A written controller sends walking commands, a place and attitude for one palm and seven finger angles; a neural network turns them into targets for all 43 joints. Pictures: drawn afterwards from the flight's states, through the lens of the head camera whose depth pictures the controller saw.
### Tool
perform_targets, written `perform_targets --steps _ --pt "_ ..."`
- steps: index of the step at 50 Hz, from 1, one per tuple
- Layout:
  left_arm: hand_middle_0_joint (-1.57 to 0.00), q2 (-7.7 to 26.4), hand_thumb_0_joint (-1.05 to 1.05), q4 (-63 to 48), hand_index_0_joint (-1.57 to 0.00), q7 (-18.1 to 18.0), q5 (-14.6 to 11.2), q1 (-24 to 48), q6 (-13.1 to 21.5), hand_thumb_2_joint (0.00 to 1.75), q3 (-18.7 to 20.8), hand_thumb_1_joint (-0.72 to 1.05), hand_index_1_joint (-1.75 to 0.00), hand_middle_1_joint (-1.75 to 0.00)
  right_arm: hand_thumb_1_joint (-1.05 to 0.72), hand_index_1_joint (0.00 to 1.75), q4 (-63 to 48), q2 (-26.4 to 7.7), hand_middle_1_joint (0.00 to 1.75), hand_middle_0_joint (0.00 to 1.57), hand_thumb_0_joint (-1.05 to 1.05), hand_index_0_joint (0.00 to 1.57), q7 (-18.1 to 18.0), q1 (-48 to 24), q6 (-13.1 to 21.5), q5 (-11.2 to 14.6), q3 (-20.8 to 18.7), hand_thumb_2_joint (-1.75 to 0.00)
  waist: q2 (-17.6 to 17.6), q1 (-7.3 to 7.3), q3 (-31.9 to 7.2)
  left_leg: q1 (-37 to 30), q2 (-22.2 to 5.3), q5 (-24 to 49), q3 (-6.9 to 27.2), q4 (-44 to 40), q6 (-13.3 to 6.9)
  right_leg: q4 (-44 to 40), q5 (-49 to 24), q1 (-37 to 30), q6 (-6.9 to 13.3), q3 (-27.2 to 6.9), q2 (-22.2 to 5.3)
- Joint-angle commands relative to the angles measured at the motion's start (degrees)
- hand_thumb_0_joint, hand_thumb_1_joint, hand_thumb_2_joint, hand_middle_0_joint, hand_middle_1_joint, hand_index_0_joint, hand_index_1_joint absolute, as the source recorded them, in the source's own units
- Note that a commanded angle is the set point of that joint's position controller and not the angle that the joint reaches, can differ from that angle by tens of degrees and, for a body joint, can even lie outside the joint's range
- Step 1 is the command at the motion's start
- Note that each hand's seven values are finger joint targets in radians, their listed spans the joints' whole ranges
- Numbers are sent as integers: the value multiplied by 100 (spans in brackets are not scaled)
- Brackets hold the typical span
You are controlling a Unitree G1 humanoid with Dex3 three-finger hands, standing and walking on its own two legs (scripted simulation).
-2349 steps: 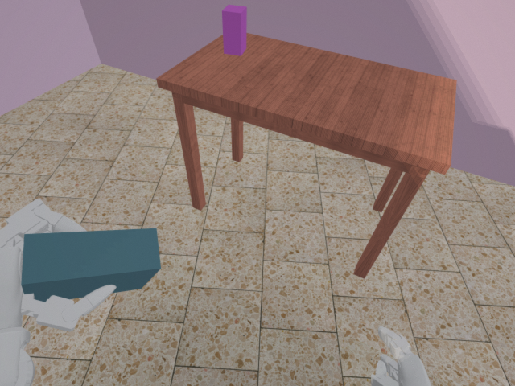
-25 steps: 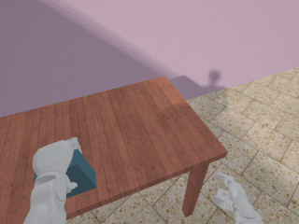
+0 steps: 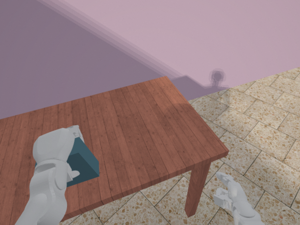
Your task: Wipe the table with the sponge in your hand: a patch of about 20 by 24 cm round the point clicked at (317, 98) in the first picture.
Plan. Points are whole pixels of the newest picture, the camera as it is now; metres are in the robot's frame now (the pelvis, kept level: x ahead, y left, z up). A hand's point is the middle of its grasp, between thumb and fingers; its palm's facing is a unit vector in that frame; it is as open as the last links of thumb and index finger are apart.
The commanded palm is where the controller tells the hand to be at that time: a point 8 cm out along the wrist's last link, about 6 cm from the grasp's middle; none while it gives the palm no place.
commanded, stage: lift the sponge slowly off the table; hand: left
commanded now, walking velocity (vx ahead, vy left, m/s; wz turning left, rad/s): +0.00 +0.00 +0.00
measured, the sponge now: (74, 167) +0.23 +0.26 +0.04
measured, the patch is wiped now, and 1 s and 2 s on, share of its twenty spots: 1.00 1.00 1.00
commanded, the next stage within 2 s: bring the sponge back beside the body in 0.56 s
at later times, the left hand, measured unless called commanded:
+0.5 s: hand (59, 148) +0.23 +0.27 +0.13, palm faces +0.15 -0.17 -0.97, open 9.5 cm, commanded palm +0.19 +0.27 +0.20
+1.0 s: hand (59, 153) +0.22 +0.27 +0.12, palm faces +0.14 -0.16 -0.98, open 9.5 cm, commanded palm +0.18 +0.27 +0.19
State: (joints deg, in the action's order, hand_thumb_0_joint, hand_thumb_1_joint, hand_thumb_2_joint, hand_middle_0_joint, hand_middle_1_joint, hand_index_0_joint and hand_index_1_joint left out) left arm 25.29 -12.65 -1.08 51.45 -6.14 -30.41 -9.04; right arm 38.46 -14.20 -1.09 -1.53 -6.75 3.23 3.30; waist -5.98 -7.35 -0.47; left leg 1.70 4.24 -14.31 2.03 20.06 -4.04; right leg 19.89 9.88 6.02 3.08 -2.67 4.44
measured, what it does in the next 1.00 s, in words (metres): stands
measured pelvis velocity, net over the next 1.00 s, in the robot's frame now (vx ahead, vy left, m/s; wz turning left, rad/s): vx -0.01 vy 0.00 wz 0.00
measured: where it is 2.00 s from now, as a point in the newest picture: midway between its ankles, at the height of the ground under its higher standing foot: outside the picture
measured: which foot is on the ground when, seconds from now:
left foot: down 0.00-1.00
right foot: down 0.00-1.00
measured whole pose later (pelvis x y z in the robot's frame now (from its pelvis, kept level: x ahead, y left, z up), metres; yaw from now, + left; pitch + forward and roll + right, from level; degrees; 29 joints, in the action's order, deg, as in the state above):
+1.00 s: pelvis -0.01 +0.00 +0.00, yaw +0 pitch -4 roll +0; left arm 28.4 -18.5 2.0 48.6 -6.3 -31.4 -6.1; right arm 37.3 -14.5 -1.4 -1.3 -6.8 3.4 4.1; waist -6.1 -7.5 0.0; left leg 2.5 4.3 -13.8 2.0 20.9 -3.8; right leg 20.7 9.4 6.9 3.1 -2.7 4.4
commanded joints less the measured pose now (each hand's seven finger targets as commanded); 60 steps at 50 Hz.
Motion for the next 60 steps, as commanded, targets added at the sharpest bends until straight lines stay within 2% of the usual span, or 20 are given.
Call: perform_targets --steps 1,5,6,9,11,12,14,21,29,31,34,39,41,42,44,49,51,53,56,60 --pt "-120 1198 0 -1313 -120 -225 196 1432 -46 130 1001 10 -160 -160 -90 30 -1087 -557 30 20 0 20 -15 -1486 263 -5 -167 -90 226 -7 -1029 459 -315 1636 475 -304 87 -108 -965 -843 307 -617 -154" --pt "-120 1174 0 -1466 -120 -175 77 1284 -107 130 977 10 -160 -160 -90 30 -1108 -555 30 20 0 20 14 -1452 204 -7 -179 -90 241 -16 -1085 465 -298 1823 427 -239 90 -46 -1254 -923 271 -528 -227" --pt "-120 1348 0 -1545 -120 -169 83 1268 -158 130 1159 10 -160 -160 -90 30 -1142 -571 30 20 0 20 21 -1544 212 6 -171 -90 181 -36 -1038 474 -305 1763 464 -225 77 -59 -1168 -863 313 -681 -169" --pt "-120 1216 0 -1601 -120 -111 26 1332 -185 130 994 10 -160 -160 -90 30 -1146 -560 30 20 0 20 23 -1451 183 0 -159 -90 234 13 -1015 479 -310 1851 435 -202 85 -28 -1280 -855 277 -537 -225" --pt "-120 1501 0 -1759 -120 -99 37 1314 -218 130 1255 10 -160 -160 -90 30 -1184 -592 30 20 0 20 9 -1562 186 7 -161 -90 178 -30 -1079 469 -296 1785 474 -175 60 -30 -1235 -877 311 -734 -187" --pt "-120 1353 0 -1849 -120 -89 7 1363 -204 130 1133 10 -160 -160 -90 30 -1199 -547 30 20 0 20 7 -1479 191 10 -157 -90 166 -8 -1234 455 -279 1833 412 -142 41 17 -1307 -988 273 -615 -236" --pt "-120 1440 0 -1665 -120 -54 0 1382 -209 130 1158 10 -160 -160 -90 30 -1135 -582 30 20 0 20 -19 -1404 183 6 -160 -90 310 51 -1064 462 -286 1807 430 -124 60 -35 -1309 -844 264 -633 -247" --pt "-120 1579 0 -2089 -120 58 -43 1447 -207 130 1248 10 -160 -160 -90 30 -1238 -565 30 20 0 20 -22 -1550 262 27 -153 -90 64 7 -1151 354 -296 1935 513 -112 57 5 -1407 -861 310 -728 -196" --pt "-120 1585 0 -1797 -120 117 -166 1034 -246 130 1377 10 -160 -160 -90 30 -1217 -581 30 20 0 20 3 -1439 148 14 -135 -90 326 -21 -958 590 -306 1775 460 -103 87 17 -1258 -780 257 -599 -273" --pt "-120 1731 0 -2084 -120 119 -121 1137 -242 130 1473 10 -160 -160 -90 30 -1265 -600 30 20 0 20 0 -1593 173 24 -136 -90 92 -18 -1092 509 -304 1726 483 -87 65 19 -1223 -773 297 -777 -216" --pt "-120 1591 0 -1812 -120 133 -137 1167 -213 130 1320 10 -160 -160 -90 30 -1219 -585 30 20 0 20 -28 -1403 176 16 -133 -90 293 37 -912 565 -307 1621 476 -113 69 -34 -1036 -683 246 -616 -263" --pt "-120 1572 0 -1746 -120 130 -29 1588 -108 130 1191 10 -160 -160 -90 30 -1188 -571 30 20 0 20 -105 -1406 253 11 -119 -90 135 76 -836 535 -306 1318 491 -197 54 -125 -576 -553 252 -576 -245" --pt "-120 1646 0 -1979 -120 114 1 1584 -69 130 1267 10 -160 -160 -90 30 -1259 -563 30 20 0 20 -96 -1561 309 25 -112 -90 -58 15 -988 509 -305 1267 549 -232 41 -101 -525 -671 296 -723 -186" --pt "-120 1595 0 -1937 -120 99 19 1643 -37 130 1239 10 -160 -160 -90 30 -1215 -541 30 20 0 20 -91 -1436 318 7 -117 -90 50 22 -1073 508 -309 1355 514 -220 45 -44 -604 -757 268 -564 -211" --pt "-120 1454 0 -1798 -120 93 16 1568 -6 130 1102 10 -160 -160 -90 30 -1186 -549 30 20 0 20 -92 -1415 320 -1 -127 -90 81 40 -931 491 -318 1379 524 -256 71 -99 -591 -657 259 -530 -218" --pt "-120 1479 0 -1692 -120 29 -63 1258 -27 130 1278 10 -160 -160 -90 30 -1188 -561 30 20 0 20 -64 -1419 299 -16 -138 -90 260 -25 -913 592 -302 1343 478 -243 67 -110 -630 -711 253 -578 -236" --pt "-120 1701 0 -1778 -120 0 -70 1105 -68 130 1527 10 -160 -160 -90 30 -1203 -592 30 20 0 20 -40 -1534 281 1 -140 -90 198 -65 -959 626 -310 1307 524 -227 74 -88 -587 -716 296 -764 -182" --pt "-120 1443 0 -1778 -120 12 -147 1064 -68 130 1318 10 -160 -160 -90 30 -1226 -560 30 20 0 20 -23 -1437 269 -1 -125 -90 269 -17 -906 658 -314 1383 483 -210 83 -48 -692 -699 254 -572 -230" --pt "-120 1665 0 -1906 -120 -3 -162 974 -107 130 1521 10 -160 -160 -90 30 -1252 -605 30 20 0 20 -29 -1542 255 11 -135 -90 126 -37 -916 639 -310 1333 523 -177 68 -70 -657 -666 291 -772 -195" --pt "-120 1539 0 -1818 -120 26 -172 941 -72 130 1344 10 -160 -160 -90 30 -1240 -609 30 20 0 20 -59 -1371 253 1 -151 -90 185 33 -849 630 -292 1342 482 -142 53 -85 -694 -620 237 -639 -271"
